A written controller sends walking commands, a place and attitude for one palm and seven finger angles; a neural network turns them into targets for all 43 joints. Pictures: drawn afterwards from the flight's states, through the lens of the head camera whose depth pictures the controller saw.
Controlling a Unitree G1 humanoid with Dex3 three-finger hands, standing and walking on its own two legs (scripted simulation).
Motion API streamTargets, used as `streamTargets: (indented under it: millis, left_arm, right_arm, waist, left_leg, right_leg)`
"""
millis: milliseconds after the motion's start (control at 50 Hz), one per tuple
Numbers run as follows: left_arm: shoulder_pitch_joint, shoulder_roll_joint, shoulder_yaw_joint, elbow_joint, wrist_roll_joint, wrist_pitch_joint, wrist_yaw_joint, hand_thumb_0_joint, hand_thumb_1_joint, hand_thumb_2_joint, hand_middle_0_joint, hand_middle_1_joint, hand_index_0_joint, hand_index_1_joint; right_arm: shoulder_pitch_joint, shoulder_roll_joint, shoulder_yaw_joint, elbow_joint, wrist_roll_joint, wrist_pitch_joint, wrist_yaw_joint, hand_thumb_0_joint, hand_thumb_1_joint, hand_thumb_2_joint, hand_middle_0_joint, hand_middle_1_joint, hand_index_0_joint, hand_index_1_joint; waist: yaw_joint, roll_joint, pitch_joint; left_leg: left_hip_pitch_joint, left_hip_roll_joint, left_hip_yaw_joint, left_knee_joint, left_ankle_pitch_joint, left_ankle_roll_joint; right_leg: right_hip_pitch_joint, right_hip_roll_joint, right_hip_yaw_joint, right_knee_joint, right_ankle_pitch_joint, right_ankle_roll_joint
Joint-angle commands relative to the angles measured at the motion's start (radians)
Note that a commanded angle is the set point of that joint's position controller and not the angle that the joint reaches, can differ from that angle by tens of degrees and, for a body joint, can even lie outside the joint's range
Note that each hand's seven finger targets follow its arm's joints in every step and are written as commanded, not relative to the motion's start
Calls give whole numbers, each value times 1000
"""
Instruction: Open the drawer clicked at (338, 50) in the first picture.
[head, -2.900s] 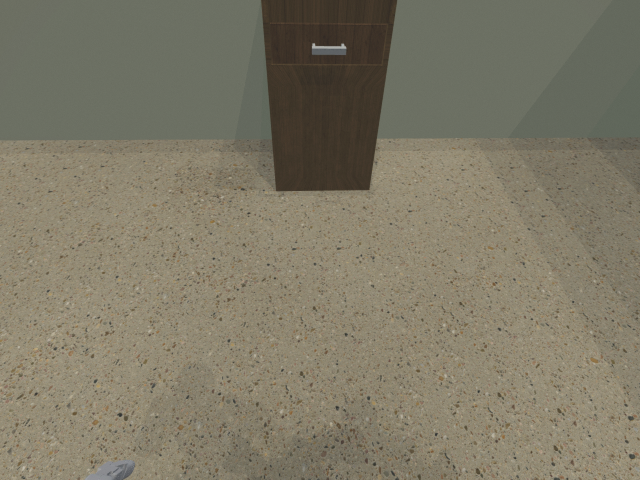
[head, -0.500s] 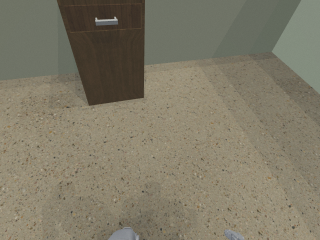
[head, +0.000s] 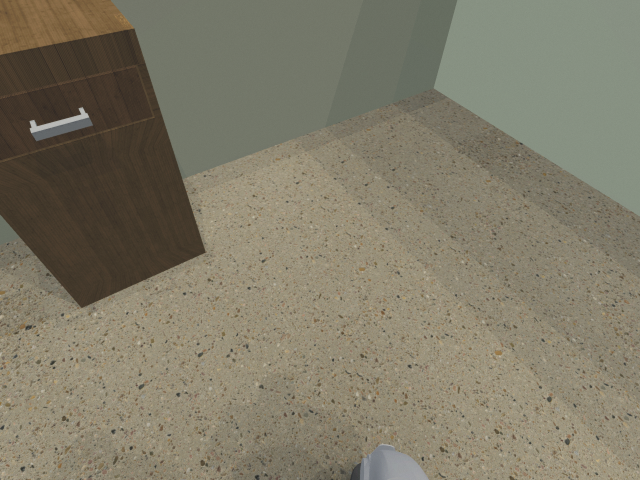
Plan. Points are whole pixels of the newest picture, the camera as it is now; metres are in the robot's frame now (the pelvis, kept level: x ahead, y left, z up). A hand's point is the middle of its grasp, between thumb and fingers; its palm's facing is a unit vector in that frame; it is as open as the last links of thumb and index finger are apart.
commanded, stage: walk to a spot facing it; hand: left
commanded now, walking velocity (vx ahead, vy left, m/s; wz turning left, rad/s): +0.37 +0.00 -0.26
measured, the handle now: (60, 122) +0.88 +0.61 -0.07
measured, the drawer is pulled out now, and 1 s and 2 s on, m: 0.00 0.00 0.00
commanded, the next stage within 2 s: turn to face it in 0.42 s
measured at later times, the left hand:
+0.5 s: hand (208, 450) +0.20 +0.16 -0.18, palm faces +0.04 -0.99 -0.15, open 7.3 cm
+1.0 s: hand (215, 319) +0.40 +0.18 -0.15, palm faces +0.15 -0.95 -0.26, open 7.4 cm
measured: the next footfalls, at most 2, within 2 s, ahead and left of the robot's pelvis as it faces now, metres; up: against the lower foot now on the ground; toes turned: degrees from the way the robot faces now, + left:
right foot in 0.08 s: +0.19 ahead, -0.12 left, +0.00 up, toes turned -10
left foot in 0.54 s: +0.36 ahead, +0.12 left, +0.00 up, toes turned +8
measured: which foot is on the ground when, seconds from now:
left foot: down 0.00-0.10, up 0.12-0.52, down 0.54-1.00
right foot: up 0.00-0.06, down 0.08-0.56, up 0.58-0.98, down 1.00-1.00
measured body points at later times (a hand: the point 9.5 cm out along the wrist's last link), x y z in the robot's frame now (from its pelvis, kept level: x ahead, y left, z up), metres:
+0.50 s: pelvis +0.21 -0.01 +0.00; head +0.21 +0.01 +0.45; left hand +0.20 +0.22 -0.16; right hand +0.28 -0.26 -0.13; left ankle +0.31 +0.12 -0.72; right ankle +0.15 -0.11 -0.73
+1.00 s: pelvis +0.31 -0.02 +0.00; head +0.34 -0.04 +0.44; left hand +0.40 +0.23 -0.13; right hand +0.34 -0.25 -0.17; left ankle +0.32 +0.11 -0.73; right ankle +0.34 -0.13 -0.73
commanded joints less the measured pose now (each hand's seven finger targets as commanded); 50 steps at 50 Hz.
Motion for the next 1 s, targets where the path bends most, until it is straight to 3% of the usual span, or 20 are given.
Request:
streamTargets:
  millis: [0, 40, 60, 80, 100, 120, 160, 220, 440, 480, 500, 520, 540, 560, 620, 680, 880, 940, 960, 980]
  left_arm:
    - [5, 39, 8, -67, -5, -50, 1, 0, 900, 900, -200, -300, -200, -300]
    - [260, 102, 30, 15, 5, -73, 8, 0, 900, 900, -200, -300, -200, -300]
    - [374, 210, 59, 44, 5, -84, 21, 0, 900, 900, -200, -300, -200, -300]
    - [425, 269, 67, 58, -19, -82, 33, 0, 900, 900, -200, -300, -200, -300]
    - [367, 261, 69, 48, -31, -74, 41, 0, 900, 900, -200, -300, -200, -300]
    - [271, 215, 52, 29, -30, -80, 41, 0, 900, 900, -200, -300, -200, -300]
    - [175, 132, 25, 15, -27, -87, 42, 0, 900, 900, -200, -300, -200, -300]
    - [149, 75, 16, 9, -9, -101, 48, 0, 900, 900, -200, -300, -200, -300]
    - [252, 145, 15, 56, -11, -99, 36, 0, 900, 900, -200, -300, -200, -300]
    - [254, 142, 16, 65, -13, -93, 38, 0, 900, 900, -200, -300, -200, -300]
    - [248, 130, 12, 63, -18, -89, 39, 0, 900, 900, -200, -300, -200, -300]
    - [271, 91, 5, 52, -25, -88, 36, 0, 900, 900, -200, -300, -200, -300]
    - [274, 51, -8, 36, -31, -92, 34, 0, 900, 900, -200, -300, -200, -300]
    - [231, 77, -5, 21, -22, -88, 43, 0, 900, 900, -200, -300, -200, -300]
    - [173, 54, -3, 34, -16, -72, 41, 0, 900, 900, -200, -300, -200, -300]
    - [193, 40, 1, 33, -21, -45, 41, 0, 900, 900, -200, -300, -200, -300]
    - [50, 72, 25, -98, -25, -7, 52, 0, 900, 900, -200, -300, -200, -300]
    - [114, 84, 30, -102, -30, -19, 57, 0, 900, 900, -200, -300, -200, -300]
    - [141, 116, 35, -100, -27, -29, 61, 0, 900, 900, -200, -300, -200, -300]
    - [160, 220, 52, -104, -10, -40, 70, 0, 900, 900, -200, -300, -200, -300]
  right_arm:
    - [53, -169, -33, -17, 5, -8, -7, 0, -900, -900, 200, 300, 200, 300]
    - [11, -183, -37, -32, 16, -6, 0, 0, -900, -900, 200, 300, 200, 300]
    - [41, -130, -29, -55, 30, -10, 11, 0, -900, -900, 200, 300, 200, 300]
    - [21, -100, -23, -89, 36, -8, 9, 0, -900, -900, 200, 300, 200, 300]
    - [-61, -111, -33, -98, 32, 0, 6, 0, -900, -900, 200, 300, 200, 300]
    - [-88, -99, -37, -93, 28, -2, 13, 0, -900, -900, 200, 300, 200, 300]
    - [-96, -67, -33, -86, 14, 26, 10, 0, -900, -900, 200, 300, 200, 300]
    - [-29, -36, -33, -72, 3, 54, 17, 0, -900, -900, 200, 300, 200, 300]
    - [-325, -85, -31, -192, 9, 29, 48, 0, -900, -900, 200, 300, 200, 300]
    - [-269, -108, -35, -174, 7, 20, 41, 0, -900, -900, 200, 300, 200, 300]
    - [-168, -138, -39, -139, 4, 13, 34, 0, -900, -900, 200, 300, 200, 300]
    - [-44, -222, -54, -109, -4, 5, 22, 0, -900, -900, 200, 300, 200, 300]
    - [30, -299, -68, -92, 2, 12, 14, 0, -900, -900, 200, 300, 200, 300]
    - [12, -285, -54, -93, 8, 28, 8, 0, -900, -900, 200, 300, 200, 300]
    - [-149, -188, -26, -123, 14, 21, -4, 0, -900, -900, 200, 300, 200, 300]
    - [-197, -189, -27, -138, 20, 22, -6, 0, -900, -900, 200, 300, 200, 300]
    - [-233, -245, -72, -189, 7, 79, 8, 0, -900, -900, 200, 300, 200, 300]
    - [-272, -258, -85, -213, 11, 90, 11, 0, -900, -900, 200, 300, 200, 300]
    - [-268, -237, -86, -222, 19, 91, 15, 0, -900, -900, 200, 300, 200, 300]
    - [-245, -170, -77, -239, 30, 92, 23, 0, -900, -900, 200, 300, 200, 300]
  waist:
    - [66, 138, 36]
    - [183, 97, -132]
    - [215, -101, -265]
    - [192, -199, -305]
    - [186, -61, -206]
    - [155, -28, -119]
    - [83, 16, -1]
    - [24, -12, 18]
    - [96, -60, 53]
    - [67, -5, 25]
    - [21, 48, -27]
    - [-12, 211, -130]
    - [-20, 389, -183]
    - [-13, 278, -148]
    - [44, 171, -27]
    - [78, 151, -60]
    - [53, 190, -67]
    - [93, 167, -96]
    - [106, 86, -115]
    - [110, -185, -139]
  left_leg:
    - [-3, 308, -96, 94, 948, 101]
    - [-152, 250, -45, 448, 906, 43]
    - [-445, 155, -24, 751, 447, -2]
    - [-649, 15, -129, 1038, -173, -31]
    - [-711, 61, -260, 1110, -141, -4]
    - [-702, 117, -282, 1077, -23, -2]
    - [-634, 158, -308, 1004, 49, -11]
    - [-575, 162, -290, 869, 92, -28]
    - [-530, 97, -207, 333, 157, -33]
    - [-380, 70, -180, 228, 178, -27]
    - [-227, 67, -193, 150, 239, -18]
    - [-31, 221, -387, 107, 391, 43]
    - [76, 421, -620, 37, 629, 153]
    - [11, 436, -622, 23, 662, 204]
    - [-219, 325, -492, -5, 717, 164]
    - [-279, 248, -415, -9, 751, 139]
    - [-331, 211, -557, -2, 406, 158]
    - [-394, 172, -564, 97, 418, 119]
    - [-461, 120, -535, 176, 344, 70]
    - [-646, -8, -389, 392, 66, -14]
  right_leg:
    - [90, 77, -71, -103, -105, -61]
    - [487, 88, -53, -210, 14, -97]
    - [785, -162, 269, -248, 53, -184]
    - [864, -354, 645, -370, 218, -296]
    - [770, -347, 585, -423, 159, -305]
    - [608, -295, 445, -446, 110, -244]
    - [334, -249, 345, -517, -22, -183]
    - [209, -184, 203, -555, -36, -153]
    - [376, -171, 175, -498, 35, -139]
    - [362, -147, 150, -392, 117, -114]
    - [333, -91, 89, -230, 199, -81]
    - [211, -7, 4, 2, 68, -21]
    - [49, 83, -45, 263, -408, 22]
    - [23, 56, 35, 376, -466, 14]
    - [35, -18, 77, 393, -327, 43]
    - [111, -6, 66, 321, -239, 72]
    - [158, 36, 59, 39, -233, 96]
    - [332, 59, 47, -201, -102, 91]
    - [454, 17, 80, -351, -6, 85]
    - [609, -228, 302, -458, 68, 21]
